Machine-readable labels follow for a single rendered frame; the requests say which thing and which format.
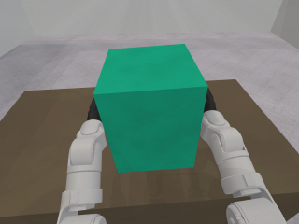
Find robot right forearm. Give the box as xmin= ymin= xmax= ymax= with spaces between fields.
xmin=200 ymin=110 xmax=287 ymax=224

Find robot left forearm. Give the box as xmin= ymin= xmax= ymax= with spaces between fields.
xmin=57 ymin=119 xmax=107 ymax=224

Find right robot upper arm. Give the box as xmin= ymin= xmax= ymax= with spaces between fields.
xmin=226 ymin=197 xmax=286 ymax=224

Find right robot hand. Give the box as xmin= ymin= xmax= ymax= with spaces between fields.
xmin=204 ymin=88 xmax=217 ymax=113

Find carton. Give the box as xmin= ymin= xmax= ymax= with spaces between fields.
xmin=93 ymin=44 xmax=208 ymax=173

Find left robot upper arm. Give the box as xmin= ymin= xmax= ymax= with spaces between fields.
xmin=60 ymin=214 xmax=107 ymax=224

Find pedestal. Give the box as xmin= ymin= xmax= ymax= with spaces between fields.
xmin=0 ymin=79 xmax=299 ymax=224

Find left robot hand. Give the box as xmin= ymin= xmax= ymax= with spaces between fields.
xmin=87 ymin=98 xmax=102 ymax=122

